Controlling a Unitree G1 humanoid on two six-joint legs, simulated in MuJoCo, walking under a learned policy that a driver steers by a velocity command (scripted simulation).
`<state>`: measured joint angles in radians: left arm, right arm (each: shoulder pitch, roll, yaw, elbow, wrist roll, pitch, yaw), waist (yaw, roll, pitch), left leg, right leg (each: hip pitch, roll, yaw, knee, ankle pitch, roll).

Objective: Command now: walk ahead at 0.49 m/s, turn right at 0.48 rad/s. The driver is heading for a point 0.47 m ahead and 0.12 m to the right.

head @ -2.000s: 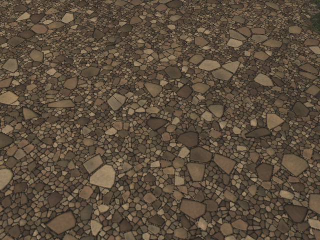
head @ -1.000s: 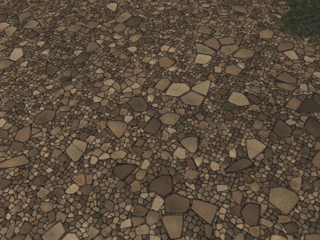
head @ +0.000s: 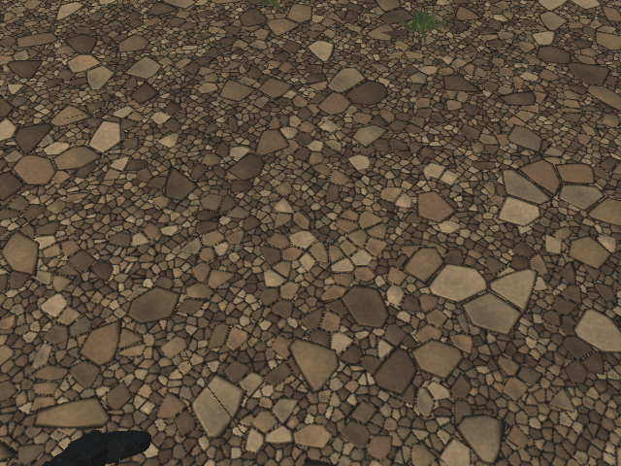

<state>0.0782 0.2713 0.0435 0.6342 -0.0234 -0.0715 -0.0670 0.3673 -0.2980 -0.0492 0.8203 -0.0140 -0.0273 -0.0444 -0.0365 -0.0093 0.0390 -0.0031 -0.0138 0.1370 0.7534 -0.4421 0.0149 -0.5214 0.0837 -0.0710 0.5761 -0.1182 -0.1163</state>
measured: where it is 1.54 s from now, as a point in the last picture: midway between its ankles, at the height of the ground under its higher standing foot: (316, 435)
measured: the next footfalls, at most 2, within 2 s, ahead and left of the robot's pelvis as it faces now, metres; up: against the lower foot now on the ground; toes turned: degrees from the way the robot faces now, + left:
left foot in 0.42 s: +0.43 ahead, +0.13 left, +0.00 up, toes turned -19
right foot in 0.84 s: +0.51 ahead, -0.16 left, +0.00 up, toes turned -23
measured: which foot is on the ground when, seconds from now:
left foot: up 0.00-0.40, down 0.42-0.86, up 0.88-1.00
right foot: down 0.00-0.40, up 0.42-0.82, down 0.84-1.00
